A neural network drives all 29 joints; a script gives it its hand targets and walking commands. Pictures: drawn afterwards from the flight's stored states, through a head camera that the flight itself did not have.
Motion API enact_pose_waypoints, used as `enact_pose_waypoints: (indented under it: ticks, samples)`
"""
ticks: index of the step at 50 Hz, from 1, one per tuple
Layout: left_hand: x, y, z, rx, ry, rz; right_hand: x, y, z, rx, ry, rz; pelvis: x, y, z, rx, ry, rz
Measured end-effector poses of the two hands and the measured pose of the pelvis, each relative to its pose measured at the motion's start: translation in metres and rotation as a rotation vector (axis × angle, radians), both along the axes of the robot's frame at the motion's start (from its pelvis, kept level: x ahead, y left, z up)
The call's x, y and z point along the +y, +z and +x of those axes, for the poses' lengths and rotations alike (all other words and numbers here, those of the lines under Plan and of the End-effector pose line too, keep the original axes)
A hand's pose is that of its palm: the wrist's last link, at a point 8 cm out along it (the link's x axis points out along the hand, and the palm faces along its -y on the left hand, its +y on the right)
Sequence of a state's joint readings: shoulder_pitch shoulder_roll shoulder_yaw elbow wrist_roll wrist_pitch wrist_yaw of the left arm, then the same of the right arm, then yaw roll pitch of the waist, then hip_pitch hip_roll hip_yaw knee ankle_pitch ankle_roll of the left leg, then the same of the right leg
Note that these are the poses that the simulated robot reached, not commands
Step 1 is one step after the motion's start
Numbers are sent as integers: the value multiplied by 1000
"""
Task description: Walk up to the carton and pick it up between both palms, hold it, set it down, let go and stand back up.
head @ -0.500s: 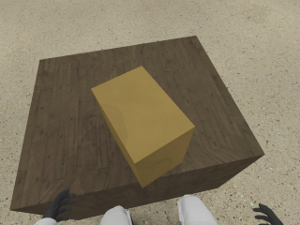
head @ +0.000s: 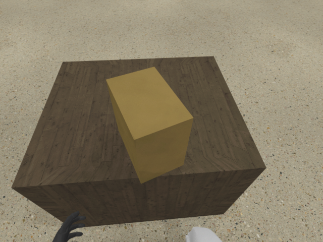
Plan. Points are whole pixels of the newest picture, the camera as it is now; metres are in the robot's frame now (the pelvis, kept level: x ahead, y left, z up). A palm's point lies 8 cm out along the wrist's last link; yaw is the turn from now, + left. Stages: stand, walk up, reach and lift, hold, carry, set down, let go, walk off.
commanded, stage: walk up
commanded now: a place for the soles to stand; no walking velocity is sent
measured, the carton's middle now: (147, 125) +0.46 +0.05 -0.03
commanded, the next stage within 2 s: reach and lift in 1.74 s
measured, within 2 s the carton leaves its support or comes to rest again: neither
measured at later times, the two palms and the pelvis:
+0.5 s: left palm out of the picture +0.11 +0.25 -0.08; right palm (279, 241) +0.12 -0.27 -0.08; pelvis +0.01 -0.02 +0.01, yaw +6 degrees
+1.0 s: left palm out of the picture +0.08 +0.27 -0.09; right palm (267, 217) +0.18 -0.26 -0.07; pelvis +0.02 -0.02 +0.01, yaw +11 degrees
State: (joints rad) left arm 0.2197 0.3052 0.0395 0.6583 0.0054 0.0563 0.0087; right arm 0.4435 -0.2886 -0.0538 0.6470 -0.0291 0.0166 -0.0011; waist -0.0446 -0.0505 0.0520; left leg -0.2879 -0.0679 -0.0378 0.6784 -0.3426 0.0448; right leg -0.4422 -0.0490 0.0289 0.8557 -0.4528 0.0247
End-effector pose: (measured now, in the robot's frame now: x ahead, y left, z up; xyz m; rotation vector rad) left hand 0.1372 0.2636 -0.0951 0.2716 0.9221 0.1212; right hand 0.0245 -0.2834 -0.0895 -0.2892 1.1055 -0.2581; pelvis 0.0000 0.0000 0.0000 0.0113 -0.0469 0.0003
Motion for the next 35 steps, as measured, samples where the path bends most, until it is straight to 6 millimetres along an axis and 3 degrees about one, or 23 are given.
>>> enact_pose_waypoints:
  ticks: [6, 12, 28, 35]
  samples:
    - [-7, -1, -34, 28, 30, 2, 7, 1, 26, -28, 72, 50, -10, 4, -1, 12, 25, -16]
    - [-11, 6, -48, 36, 74, -4, 9, 5, 61, -87, 139, 75, -13, 9, 2, 21, 48, -14]
    - [-8, 16, -24, -30, 105, 6, 14, 7, 108, -106, 230, 72, -16, 9, 17, 35, 121, -25]
    - [-4, 15, -24, -35, 135, 5, 19, 10, 127, -123, 267, 66, -16, 8, 21, 34, 150, -28]
